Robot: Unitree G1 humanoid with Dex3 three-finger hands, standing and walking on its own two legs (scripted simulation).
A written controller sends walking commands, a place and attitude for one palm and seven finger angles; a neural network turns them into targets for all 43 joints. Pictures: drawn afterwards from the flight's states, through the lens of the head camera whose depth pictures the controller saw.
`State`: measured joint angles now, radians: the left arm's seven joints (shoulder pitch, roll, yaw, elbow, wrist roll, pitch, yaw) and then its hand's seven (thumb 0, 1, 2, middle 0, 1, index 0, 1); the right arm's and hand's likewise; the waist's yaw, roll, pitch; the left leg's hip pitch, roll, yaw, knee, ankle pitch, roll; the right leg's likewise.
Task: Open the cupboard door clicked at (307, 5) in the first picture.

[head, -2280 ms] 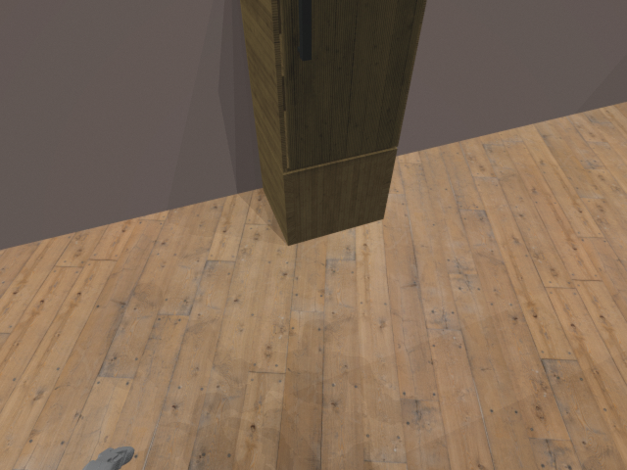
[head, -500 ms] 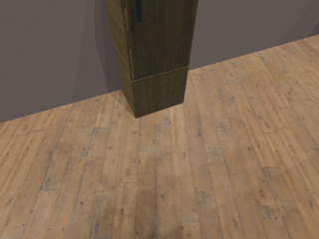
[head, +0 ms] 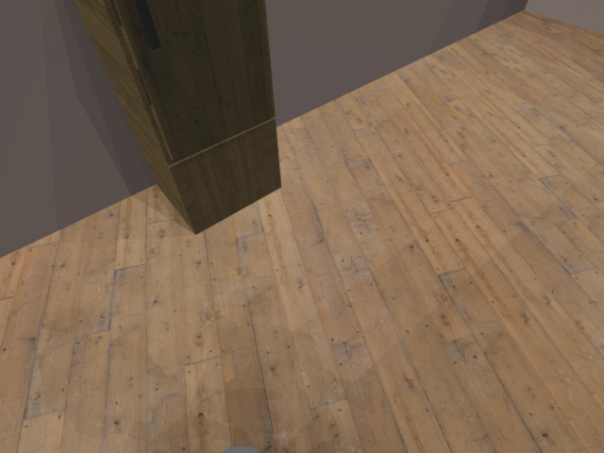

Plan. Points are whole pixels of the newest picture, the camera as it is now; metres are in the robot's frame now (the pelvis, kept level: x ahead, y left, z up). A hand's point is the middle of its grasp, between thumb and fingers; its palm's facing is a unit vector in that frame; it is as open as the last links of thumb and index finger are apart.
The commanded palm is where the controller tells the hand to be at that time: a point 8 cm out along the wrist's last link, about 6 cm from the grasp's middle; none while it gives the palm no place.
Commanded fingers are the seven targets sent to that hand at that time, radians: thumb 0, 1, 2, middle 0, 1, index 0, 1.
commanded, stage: walk to a spot facing it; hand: left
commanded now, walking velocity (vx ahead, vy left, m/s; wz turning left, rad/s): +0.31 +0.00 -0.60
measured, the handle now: (140, 11) +1.02 +0.50 +0.12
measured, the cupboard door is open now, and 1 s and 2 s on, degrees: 0 0 0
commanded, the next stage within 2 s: turn to face it in 1.60 s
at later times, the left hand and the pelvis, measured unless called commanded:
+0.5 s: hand (184, 384) +0.24 +0.23 -0.18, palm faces -0.27 -0.95 -0.16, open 7.4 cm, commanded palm none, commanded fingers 0.00 0.90 0.90 -0.20 -0.30 -0.20 -0.30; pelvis +0.11 +0.06 +0.00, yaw -19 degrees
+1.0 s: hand (272, 281) +0.45 +0.11 -0.17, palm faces -0.49 -0.84 -0.23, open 7.2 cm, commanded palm none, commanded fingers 0.00 0.90 0.90 -0.20 -0.30 -0.20 -0.30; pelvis +0.31 -0.03 -0.01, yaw -31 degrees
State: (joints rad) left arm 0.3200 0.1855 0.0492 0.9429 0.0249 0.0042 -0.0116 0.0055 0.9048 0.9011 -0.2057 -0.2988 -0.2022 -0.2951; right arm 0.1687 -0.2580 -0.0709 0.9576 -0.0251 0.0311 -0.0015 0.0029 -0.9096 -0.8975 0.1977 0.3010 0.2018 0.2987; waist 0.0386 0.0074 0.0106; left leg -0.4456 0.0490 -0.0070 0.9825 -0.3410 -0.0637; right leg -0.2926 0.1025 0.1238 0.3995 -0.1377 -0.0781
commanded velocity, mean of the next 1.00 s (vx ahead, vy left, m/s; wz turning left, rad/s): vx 0.34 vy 0.00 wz -0.44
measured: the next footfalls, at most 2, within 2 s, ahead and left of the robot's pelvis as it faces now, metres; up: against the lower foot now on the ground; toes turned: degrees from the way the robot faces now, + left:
left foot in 0.20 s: +0.05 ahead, +0.15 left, +0.00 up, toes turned -7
right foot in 0.72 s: +0.29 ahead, -0.10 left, +0.00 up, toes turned -34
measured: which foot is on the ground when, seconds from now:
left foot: up 0.00-0.18, down 0.20-0.70, up 0.72-1.00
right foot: down 0.00-0.20, up 0.22-0.70, down 0.72-1.00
